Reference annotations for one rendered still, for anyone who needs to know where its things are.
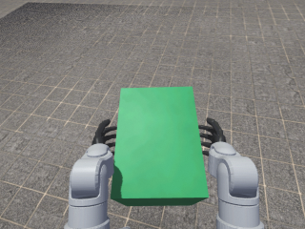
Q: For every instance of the carton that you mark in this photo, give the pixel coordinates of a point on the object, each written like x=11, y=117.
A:
x=158, y=159

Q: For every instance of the robot left hand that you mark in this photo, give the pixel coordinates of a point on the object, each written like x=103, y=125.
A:
x=101, y=138

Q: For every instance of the right robot forearm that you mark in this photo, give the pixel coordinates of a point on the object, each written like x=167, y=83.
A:
x=237, y=188

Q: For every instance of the left robot forearm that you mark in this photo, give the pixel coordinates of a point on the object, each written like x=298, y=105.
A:
x=89, y=189

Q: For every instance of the robot right hand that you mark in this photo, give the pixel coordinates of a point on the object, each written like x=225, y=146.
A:
x=215, y=130

